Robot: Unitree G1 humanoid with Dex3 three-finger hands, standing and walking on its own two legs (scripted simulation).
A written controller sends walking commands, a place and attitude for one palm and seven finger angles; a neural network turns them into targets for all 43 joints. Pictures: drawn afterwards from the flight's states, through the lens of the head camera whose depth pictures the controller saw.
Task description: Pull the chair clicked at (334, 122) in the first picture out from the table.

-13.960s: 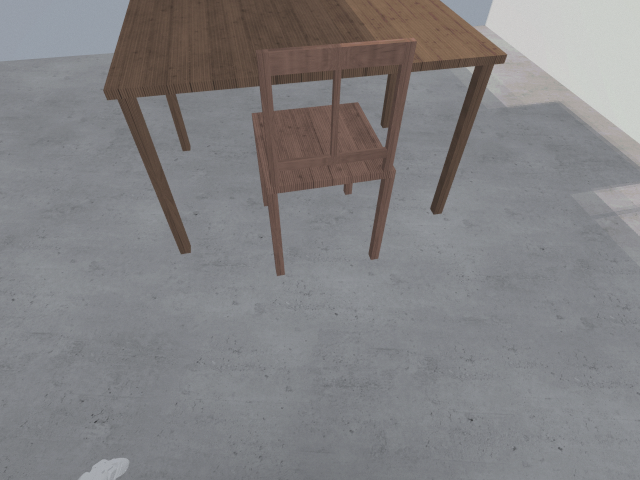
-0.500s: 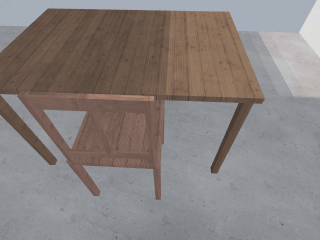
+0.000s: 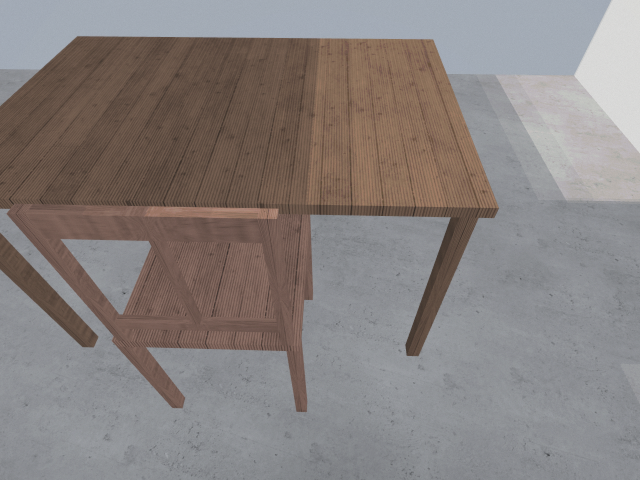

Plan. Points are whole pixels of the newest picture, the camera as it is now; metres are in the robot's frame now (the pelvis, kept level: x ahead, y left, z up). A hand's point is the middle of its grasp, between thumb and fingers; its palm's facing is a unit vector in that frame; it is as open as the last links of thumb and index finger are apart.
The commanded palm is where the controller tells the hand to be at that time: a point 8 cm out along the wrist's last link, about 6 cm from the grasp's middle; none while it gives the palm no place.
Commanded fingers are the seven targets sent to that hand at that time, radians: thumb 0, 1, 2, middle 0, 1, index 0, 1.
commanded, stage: come to a stop and stand still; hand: left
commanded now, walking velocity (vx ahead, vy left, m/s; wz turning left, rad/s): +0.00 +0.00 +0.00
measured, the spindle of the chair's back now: (179, 284) +0.45 +0.28 -0.10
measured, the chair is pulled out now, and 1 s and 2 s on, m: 0.00 0.00 0.00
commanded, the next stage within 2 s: look again from close up in 0.78 s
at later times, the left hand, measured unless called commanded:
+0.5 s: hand out of the picture +0.06 +0.26 -0.18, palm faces +0.02 -0.97 -0.23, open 7.4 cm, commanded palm none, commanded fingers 0.00 0.90 0.90 -0.20 -0.30 -0.20 -0.30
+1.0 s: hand out of the picture -0.01 +0.26 -0.18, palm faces -0.02 -0.98 -0.21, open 7.4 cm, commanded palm none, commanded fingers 0.00 0.90 0.90 -0.20 -0.30 -0.20 -0.30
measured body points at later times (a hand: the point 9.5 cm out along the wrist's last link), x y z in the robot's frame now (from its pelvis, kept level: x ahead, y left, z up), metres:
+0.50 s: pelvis +0.01 +0.07 -0.01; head +0.01 +0.08 +0.44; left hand +0.06 +0.31 -0.16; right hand +0.09 -0.16 -0.15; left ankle +0.00 +0.17 -0.74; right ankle +0.00 -0.07 -0.74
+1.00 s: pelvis -0.01 +0.08 +0.00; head +0.01 +0.08 +0.44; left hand -0.01 +0.31 -0.16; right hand -0.01 -0.15 -0.16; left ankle +0.00 +0.17 -0.74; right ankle +0.00 -0.07 -0.74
